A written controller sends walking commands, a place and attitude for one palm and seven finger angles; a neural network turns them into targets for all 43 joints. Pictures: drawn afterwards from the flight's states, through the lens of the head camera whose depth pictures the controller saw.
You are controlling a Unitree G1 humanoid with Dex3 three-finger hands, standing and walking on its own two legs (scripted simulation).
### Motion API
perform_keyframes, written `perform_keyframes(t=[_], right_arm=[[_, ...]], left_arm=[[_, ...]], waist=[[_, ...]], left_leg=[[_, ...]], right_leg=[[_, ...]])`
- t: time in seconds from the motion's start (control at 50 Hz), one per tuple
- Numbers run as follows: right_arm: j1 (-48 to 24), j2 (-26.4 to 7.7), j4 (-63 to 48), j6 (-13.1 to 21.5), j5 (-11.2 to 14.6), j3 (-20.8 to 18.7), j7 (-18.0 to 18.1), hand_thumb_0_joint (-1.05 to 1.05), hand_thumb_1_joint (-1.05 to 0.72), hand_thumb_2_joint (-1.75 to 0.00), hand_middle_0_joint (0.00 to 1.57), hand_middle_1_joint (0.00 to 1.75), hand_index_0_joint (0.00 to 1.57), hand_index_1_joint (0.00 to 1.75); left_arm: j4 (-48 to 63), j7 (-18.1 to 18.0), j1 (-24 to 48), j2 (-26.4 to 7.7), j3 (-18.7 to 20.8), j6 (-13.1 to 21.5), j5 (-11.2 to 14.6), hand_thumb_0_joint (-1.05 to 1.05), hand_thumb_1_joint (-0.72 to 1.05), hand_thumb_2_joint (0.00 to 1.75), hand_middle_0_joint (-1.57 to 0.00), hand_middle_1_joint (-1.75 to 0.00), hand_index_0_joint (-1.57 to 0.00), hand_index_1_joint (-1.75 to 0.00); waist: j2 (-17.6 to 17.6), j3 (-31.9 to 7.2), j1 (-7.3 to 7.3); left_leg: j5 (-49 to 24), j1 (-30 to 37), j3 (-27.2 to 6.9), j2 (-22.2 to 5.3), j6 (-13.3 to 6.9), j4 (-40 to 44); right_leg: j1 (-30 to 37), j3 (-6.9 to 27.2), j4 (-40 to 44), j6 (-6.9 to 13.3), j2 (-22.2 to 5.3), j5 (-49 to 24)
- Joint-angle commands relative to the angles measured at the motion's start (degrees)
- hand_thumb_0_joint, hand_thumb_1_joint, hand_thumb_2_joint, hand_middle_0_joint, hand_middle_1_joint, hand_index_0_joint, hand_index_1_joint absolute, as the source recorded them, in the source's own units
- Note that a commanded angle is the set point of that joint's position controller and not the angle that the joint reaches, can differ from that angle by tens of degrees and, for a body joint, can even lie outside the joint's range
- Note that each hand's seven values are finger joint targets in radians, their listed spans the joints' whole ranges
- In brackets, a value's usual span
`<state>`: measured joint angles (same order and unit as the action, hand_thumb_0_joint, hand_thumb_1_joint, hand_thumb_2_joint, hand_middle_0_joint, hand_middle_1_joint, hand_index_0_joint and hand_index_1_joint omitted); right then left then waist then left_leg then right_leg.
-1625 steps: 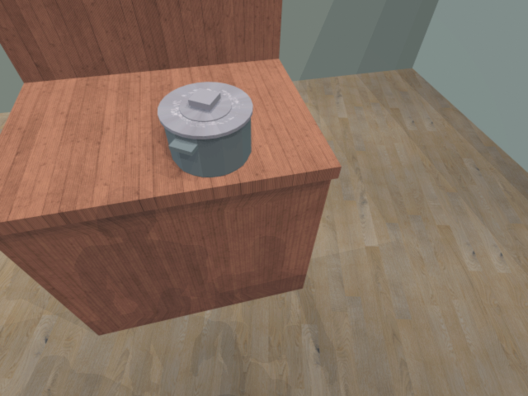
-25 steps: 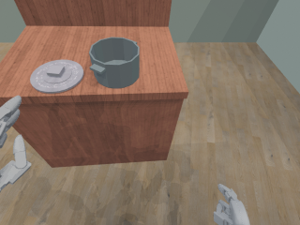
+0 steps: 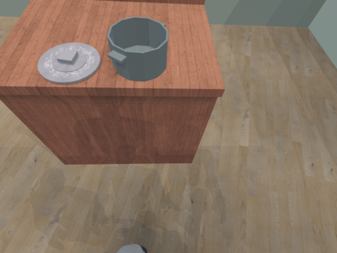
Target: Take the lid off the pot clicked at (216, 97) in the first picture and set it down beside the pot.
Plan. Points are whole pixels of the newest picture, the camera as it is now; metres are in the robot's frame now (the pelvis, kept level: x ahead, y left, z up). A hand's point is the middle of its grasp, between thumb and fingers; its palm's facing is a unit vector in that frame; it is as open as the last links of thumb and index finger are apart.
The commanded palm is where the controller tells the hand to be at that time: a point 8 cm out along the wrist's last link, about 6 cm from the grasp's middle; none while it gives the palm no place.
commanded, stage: let the arm hang, fingers relaxed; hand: left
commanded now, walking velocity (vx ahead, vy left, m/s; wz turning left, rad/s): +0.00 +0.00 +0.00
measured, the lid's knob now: (67, 56) +0.67 +0.38 -0.01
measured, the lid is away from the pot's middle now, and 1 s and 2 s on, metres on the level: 0.24 0.24 0.24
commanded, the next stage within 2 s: look to check the result in 0.62 s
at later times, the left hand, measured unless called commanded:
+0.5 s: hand out of the picture +0.07 +0.17 -0.17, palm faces -0.03 -0.98 -0.22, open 7.3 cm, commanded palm none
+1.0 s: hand out of the picture +0.05 +0.16 -0.17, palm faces -0.03 -0.98 -0.22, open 7.3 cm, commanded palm none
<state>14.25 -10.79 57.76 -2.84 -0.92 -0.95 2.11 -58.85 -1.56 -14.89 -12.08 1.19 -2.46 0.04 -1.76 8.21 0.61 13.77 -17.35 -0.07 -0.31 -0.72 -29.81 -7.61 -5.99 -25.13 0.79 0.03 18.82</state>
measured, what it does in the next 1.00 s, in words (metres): stands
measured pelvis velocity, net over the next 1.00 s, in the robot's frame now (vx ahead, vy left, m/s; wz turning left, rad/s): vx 0.02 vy -0.01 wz -0.04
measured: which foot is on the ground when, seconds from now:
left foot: down 0.00-1.00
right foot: down 0.00-1.00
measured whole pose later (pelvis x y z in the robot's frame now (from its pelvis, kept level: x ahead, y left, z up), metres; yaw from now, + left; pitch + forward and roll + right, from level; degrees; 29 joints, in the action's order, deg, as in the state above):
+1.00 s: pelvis +0.02 -0.01 +0.00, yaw -3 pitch +0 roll +0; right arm 12.6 -8.8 64.7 -1.4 -0.8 -1.6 2.7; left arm -64.2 -2.7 -11.9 -8.9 1.4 -0.6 0.0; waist 0.3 5.1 1.5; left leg 13.8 -11.3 2.3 -1.4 0.4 -25.5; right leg -2.9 -3.4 -21.5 1.6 0.9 18.3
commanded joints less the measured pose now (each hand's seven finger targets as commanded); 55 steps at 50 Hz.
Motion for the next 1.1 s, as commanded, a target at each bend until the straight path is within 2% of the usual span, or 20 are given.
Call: perform_keyframes(t=[0.0,0.08,0.2,0.24,0.42,0.62,0.66,0.68,0.76,0.78,0.86,0.88,0.96,0.98,1.04,1.08], right_arm=[[2.03,-6.54,-1.17,1.73,0.15,-1.59,0.54,0.00,-0.90,-0.90,0.20,0.30,0.20,0.30],[2.00,-6.13,0.88,1.66,0.11,-1.58,0.44,0.00,-0.90,-0.90,0.20,0.30,0.20,0.30],[1.83,-5.03,3.29,1.82,0.11,-1.57,0.31,0.00,-0.90,-0.90,0.20,0.30,0.20,0.30],[1.71,-4.86,3.77,1.88,0.02,-1.56,0.30,0.00,-0.90,-0.90,0.20,0.30,0.20,0.30],[1.03,-4.10,4.70,2.12,-0.13,-1.50,0.25,0.00,-0.90,-0.90,0.20,0.30,0.20,0.30],[1.64,-4.26,5.11,2.23,-0.12,-1.57,0.41,0.00,-0.90,-0.90,0.20,0.30,0.20,0.30],[1.90,-4.19,5.18,2.25,-0.06,-1.63,0.49,0.00,-0.90,-0.90,0.20,0.30,0.20,0.30],[1.81,-4.18,5.10,2.21,0.04,-1.69,0.47,0.00,-0.90,-0.90,0.20,0.30,0.20,0.30],[2.37,-4.20,5.44,2.24,-0.09,-1.65,0.60,0.00,-0.90,-0.90,0.20,0.30,0.20,0.30],[2.40,-4.20,5.41,2.24,0.06,-1.68,0.62,0.00,-0.90,-0.90,0.20,0.30,0.20,0.30],[2.61,-3.87,5.63,2.22,-0.06,-1.63,0.77,0.00,-0.90,-0.90,0.20,0.30,0.20,0.30],[2.44,-3.98,5.58,2.18,0.05,-1.68,0.74,0.00,-0.90,-0.90,0.20,0.30,0.20,0.30],[2.46,-3.89,5.70,2.17,-0.02,-1.63,0.80,0.00,-0.90,-0.90,0.20,0.30,0.20,0.30],[2.59,-3.97,5.60,2.16,0.06,-1.74,0.76,0.00,-0.90,-0.90,0.20,0.30,0.20,0.30],[2.60,-3.98,5.68,2.25,-0.01,-1.70,0.84,0.00,-0.90,-0.90,0.20,0.30,0.20,0.30],[2.64,-4.05,5.59,2.26,0.06,-1.73,0.85,0.00,-0.90,-0.90,0.20,0.30,0.20,0.30]], left_arm=[[0.95,-0.47,0.21,-4.68,0.31,1.97,-0.31,0.00,0.90,0.90,-0.20,-0.30,-0.20,-0.30],[-1.44,-0.71,-0.23,-4.09,0.06,1.93,-0.43,0.00,0.90,0.90,-0.20,-0.30,-0.20,-0.30],[-2.65,-1.05,0.42,-3.89,0.27,2.20,-0.38,0.00,0.90,0.90,-0.20,-0.30,-0.20,-0.30],[-2.68,-1.12,1.03,-3.76,0.33,2.25,-0.38,0.00,0.90,0.90,-0.20,-0.30,-0.20,-0.30],[-2.46,-1.10,2.28,-3.87,0.93,2.47,-0.42,0.00,0.90,0.90,-0.20,-0.30,-0.20,-0.30],[-2.36,-1.09,2.84,-3.76,1.08,2.64,-0.38,0.00,0.90,0.90,-0.20,-0.30,-0.20,-0.30],[-2.49,-1.14,2.28,-3.63,1.09,2.75,-0.32,0.00,0.90,0.90,-0.20,-0.30,-0.20,-0.30],[-2.50,-1.23,2.13,-3.72,1.10,2.77,-0.40,0.00,0.90,0.90,-0.20,-0.30,-0.20,-0.30],[-2.63,-1.26,1.66,-3.31,0.98,2.76,-0.30,0.00,0.90,0.90,-0.20,-0.30,-0.20,-0.30],[-2.57,-1.35,1.26,-3.58,1.07,2.82,-0.35,0.00,0.90,0.90,-0.20,-0.30,-0.20,-0.30],[-2.94,-1.31,0.92,-3.08,1.06,2.74,-0.26,0.00,0.90,0.90,-0.20,-0.30,-0.20,-0.30],[-2.98,-1.37,0.54,-3.23,1.01,2.77,-0.35,0.00,0.90,0.90,-0.20,-0.30,-0.20,-0.30],[-3.20,-1.28,0.51,-2.90,0.94,2.74,-0.29,0.00,0.90,0.90,-0.20,-0.30,-0.20,-0.30],[-3.21,-1.35,0.20,-3.08,0.93,2.80,-0.36,0.00,0.90,0.90,-0.20,-0.30,-0.20,-0.30],[-3.34,-1.33,0.03,-2.79,0.94,2.81,-0.29,0.00,0.90,0.90,-0.20,-0.30,-0.20,-0.30],[-3.19,-1.37,-0.01,-3.01,0.96,2.84,-0.38,0.00,0.90,0.90,-0.20,-0.30,-0.20,-0.30]], waist=[[3.56,-10.35,1.08],[1.60,-7.14,0.85],[-0.77,-6.86,0.86],[-0.82,-6.60,0.87],[3.36,-5.74,0.61],[1.71,-6.26,0.82],[1.40,-7.34,0.81],[-0.07,-6.60,0.84],[1.52,-7.48,0.95],[0.50,-7.58,0.91],[2.25,-7.17,0.95],[1.49,-6.44,0.88],[2.15,-6.22,1.04],[0.85,-6.53,0.97],[1.74,-7.17,1.07],[1.14,-7.02,1.01]], left_leg=[[-15.26,9.32,-5.87,-6.13,-2.52,4.47],[-13.56,8.47,-5.61,-5.95,-2.45,5.70],[-13.94,8.32,-4.53,-5.66,-2.01,5.88],[-14.50,8.16,-4.34,-5.57,-1.85,5.91],[-16.06,8.07,-3.70,-5.57,-1.47,6.17],[-17.26,9.34,-3.25,-5.88,-1.31,6.36],[-17.77,9.80,-3.04,-5.78,-1.27,5.90],[-17.50,9.70,-3.08,-5.62,-1.30,5.78],[-18.94,10.68,-2.67,-5.88,-1.30,5.59],[-19.51,10.92,-2.69,-5.81,-1.37,5.18],[-19.28,10.92,-2.63,-5.97,-1.35,5.46],[-19.07,10.90,-2.50,-5.93,-1.35,5.13],[-18.48,10.90,-2.52,-6.08,-1.29,5.57],[-18.49,11.03,-2.52,-6.09,-1.37,5.34],[-18.86,11.42,-2.37,-6.15,-1.32,5.41],[-19.70,11.52,-2.46,-6.13,-1.42,5.10]], right_leg=[[0.58,5.79,5.11,1.06,-5.67,-14.13],[-0.55,5.90,5.91,1.13,-5.47,-12.40],[0.23,6.71,6.25,1.12,-6.00,-13.50],[0.42,6.80,6.05,1.14,-6.12,-14.41],[0.79,7.38,6.28,1.11,-6.46,-15.91],[1.42,7.49,6.72,0.93,-6.25,-17.58],[2.09,7.75,6.81,0.83,-6.40,-18.97],[1.68,7.73,6.99,0.67,-6.21,-19.25],[2.00,7.83,6.55,0.80,-6.32,-20.59],[2.10,7.98,6.69,0.50,-6.14,-21.44],[1.93,7.98,6.57,0.77,-6.12,-20.78],[1.34,8.06,6.85,0.54,-5.98,-20.94],[1.15,8.01,6.87,0.71,-5.98,-19.90],[1.29,8.06,7.08,0.47,-5.90,-20.10],[1.58,8.14,6.75,0.58,-6.07,-20.84],[1.62,8.15,6.82,0.41,-5.85,-21.32]])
